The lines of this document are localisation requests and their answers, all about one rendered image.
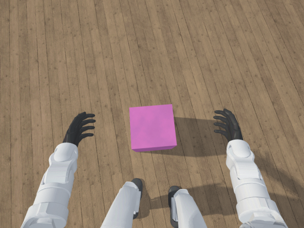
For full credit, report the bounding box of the robot right hand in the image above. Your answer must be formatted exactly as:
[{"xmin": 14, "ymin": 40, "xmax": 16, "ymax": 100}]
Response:
[{"xmin": 213, "ymin": 108, "xmax": 243, "ymax": 142}]

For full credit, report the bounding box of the carton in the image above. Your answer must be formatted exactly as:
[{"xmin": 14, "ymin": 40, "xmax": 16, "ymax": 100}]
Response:
[{"xmin": 129, "ymin": 104, "xmax": 177, "ymax": 152}]

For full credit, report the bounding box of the robot right foot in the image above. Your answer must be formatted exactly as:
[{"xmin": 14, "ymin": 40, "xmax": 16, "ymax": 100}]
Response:
[{"xmin": 168, "ymin": 186, "xmax": 180, "ymax": 228}]

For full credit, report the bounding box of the robot left hand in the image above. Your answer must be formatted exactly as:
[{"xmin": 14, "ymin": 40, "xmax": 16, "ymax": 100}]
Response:
[{"xmin": 63, "ymin": 112, "xmax": 96, "ymax": 147}]

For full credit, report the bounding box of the robot right forearm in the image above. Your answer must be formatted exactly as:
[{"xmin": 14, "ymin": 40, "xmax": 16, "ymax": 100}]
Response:
[{"xmin": 226, "ymin": 140, "xmax": 288, "ymax": 228}]

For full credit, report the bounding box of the robot left forearm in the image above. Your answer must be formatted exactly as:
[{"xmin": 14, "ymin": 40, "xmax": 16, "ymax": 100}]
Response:
[{"xmin": 21, "ymin": 142, "xmax": 78, "ymax": 228}]

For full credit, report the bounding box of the robot left foot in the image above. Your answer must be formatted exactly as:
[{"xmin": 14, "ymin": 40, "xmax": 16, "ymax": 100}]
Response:
[{"xmin": 131, "ymin": 178, "xmax": 143, "ymax": 219}]

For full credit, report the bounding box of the robot foot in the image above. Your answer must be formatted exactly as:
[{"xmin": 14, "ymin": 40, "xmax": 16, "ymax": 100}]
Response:
[
  {"xmin": 168, "ymin": 186, "xmax": 180, "ymax": 228},
  {"xmin": 131, "ymin": 178, "xmax": 143, "ymax": 219}
]

